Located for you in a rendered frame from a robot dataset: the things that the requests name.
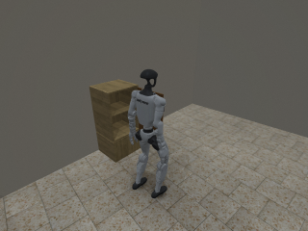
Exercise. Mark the robot right forearm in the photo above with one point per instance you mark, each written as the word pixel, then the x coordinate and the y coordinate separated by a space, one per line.
pixel 160 136

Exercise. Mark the right robot shin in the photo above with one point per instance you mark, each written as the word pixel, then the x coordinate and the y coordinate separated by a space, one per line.
pixel 160 177

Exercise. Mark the robot left forearm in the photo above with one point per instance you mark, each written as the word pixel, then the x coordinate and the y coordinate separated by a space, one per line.
pixel 132 123

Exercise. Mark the robot left upper arm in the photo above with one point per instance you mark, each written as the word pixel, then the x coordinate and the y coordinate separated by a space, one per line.
pixel 133 103

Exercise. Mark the left robot hand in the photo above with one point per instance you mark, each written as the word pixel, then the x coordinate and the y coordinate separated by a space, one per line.
pixel 131 135

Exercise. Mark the left robot thigh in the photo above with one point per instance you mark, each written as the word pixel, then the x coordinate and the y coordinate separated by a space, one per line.
pixel 145 147

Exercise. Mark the robot right upper arm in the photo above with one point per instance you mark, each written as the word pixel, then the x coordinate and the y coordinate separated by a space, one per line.
pixel 159 103

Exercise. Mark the right robot hand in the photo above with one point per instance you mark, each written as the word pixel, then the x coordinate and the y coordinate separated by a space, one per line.
pixel 163 154

